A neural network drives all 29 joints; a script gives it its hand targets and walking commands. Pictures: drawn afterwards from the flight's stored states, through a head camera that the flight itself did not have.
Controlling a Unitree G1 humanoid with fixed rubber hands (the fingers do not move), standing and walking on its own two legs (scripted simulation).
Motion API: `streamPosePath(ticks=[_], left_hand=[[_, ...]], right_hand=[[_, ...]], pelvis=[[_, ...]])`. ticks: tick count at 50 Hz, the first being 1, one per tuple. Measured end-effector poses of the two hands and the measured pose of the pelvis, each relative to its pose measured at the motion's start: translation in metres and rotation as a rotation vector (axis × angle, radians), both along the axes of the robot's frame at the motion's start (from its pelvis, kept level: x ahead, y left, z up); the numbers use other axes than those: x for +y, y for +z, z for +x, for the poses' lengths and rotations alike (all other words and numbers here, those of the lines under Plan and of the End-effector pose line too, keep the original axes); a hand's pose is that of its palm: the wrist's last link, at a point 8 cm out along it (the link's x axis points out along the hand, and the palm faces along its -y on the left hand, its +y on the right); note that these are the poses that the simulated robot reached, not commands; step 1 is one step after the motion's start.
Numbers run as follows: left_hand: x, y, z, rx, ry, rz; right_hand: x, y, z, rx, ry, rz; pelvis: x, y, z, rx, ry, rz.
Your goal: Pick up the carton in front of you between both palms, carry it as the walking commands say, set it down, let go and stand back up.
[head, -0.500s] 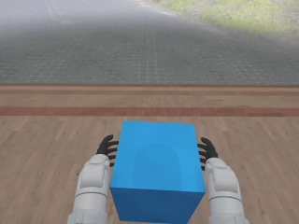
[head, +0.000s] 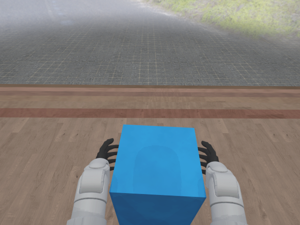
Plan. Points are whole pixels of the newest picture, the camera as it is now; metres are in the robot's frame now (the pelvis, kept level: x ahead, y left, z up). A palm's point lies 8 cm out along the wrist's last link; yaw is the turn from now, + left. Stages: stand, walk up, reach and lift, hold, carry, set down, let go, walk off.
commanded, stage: hold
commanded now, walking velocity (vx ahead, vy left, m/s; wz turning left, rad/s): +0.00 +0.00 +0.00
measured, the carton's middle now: (155, 178) +0.29 +0.00 -0.03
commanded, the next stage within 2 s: carry in 0.16 s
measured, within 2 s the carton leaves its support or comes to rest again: neither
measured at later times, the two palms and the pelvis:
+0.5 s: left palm (96, 143) +0.34 +0.18 +0.07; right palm (199, 145) +0.34 -0.12 +0.07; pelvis +0.07 +0.02 -0.01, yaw +0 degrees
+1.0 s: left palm (102, 92) +0.59 +0.22 +0.07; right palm (178, 95) +0.59 -0.08 +0.07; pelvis +0.32 +0.07 -0.01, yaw +0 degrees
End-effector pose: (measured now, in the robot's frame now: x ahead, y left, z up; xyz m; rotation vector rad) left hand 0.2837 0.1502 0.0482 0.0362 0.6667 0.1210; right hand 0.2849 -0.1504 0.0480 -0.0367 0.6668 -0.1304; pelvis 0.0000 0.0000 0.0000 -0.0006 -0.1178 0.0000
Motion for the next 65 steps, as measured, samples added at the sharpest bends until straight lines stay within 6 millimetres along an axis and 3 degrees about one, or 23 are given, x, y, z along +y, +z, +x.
streamPosePath(ticks=[11,17,24,31,35,39,44,51,58,65], left_hand=[[0.0,0.0,0.001,-0.01,0.005,-0.004],[0.007,0.009,0.014,-0.058,0.029,-0.021],[0.027,0.018,0.047,-0.027,0.052,-0.037],[0.014,0.025,0.1,-0.002,0.065,-0.073],[0.024,0.024,0.125,0.05,0.092,-0.066],[0.044,0.03,0.165,0.046,0.134,-0.075],[0.069,0.024,0.235,-0.002,0.133,-0.092],[0.065,0.026,0.324,0.087,0.058,-0.092],[0.059,0.034,0.416,0.032,0.031,-0.083],[0.052,0.009,0.512,0.029,0.089,-0.054]], right_hand=[[0.0,0.0,0.001,-0.01,-0.002,0.005],[0.007,0.01,0.018,-0.058,-0.005,0.021],[0.028,0.021,0.055,-0.027,-0.011,0.044],[0.015,0.023,0.101,-0.002,-0.052,0.073],[0.025,0.027,0.138,0.052,-0.022,0.07],[0.045,0.032,0.189,0.05,0.011,0.072],[0.07,0.029,0.255,0.001,0.008,0.067],[0.066,0.027,0.318,0.085,-0.083,0.072],[0.059,0.039,0.408,0.029,-0.093,0.065],[0.053,0.008,0.523,0.031,-0.022,0.077]], pelvis=[[0.0,-0.003,0.0,0.055,0.005,-0.001],[0.004,-0.011,0.015,0.129,0.026,-0.006],[0.018,-0.014,0.059,0.182,-0.004,0.0],[0.012,-0.015,0.117,0.207,0.04,-0.036],[0.015,-0.006,0.155,0.224,0.059,-0.003],[0.027,-0.005,0.197,0.224,0.053,0.013],[0.051,-0.024,0.258,0.195,0.02,0.026],[0.07,-0.004,0.333,0.214,-0.007,-0.007],[0.065,-0.001,0.424,0.213,0.007,-0.03],[0.043,-0.031,0.538,0.173,0.045,-0.032]])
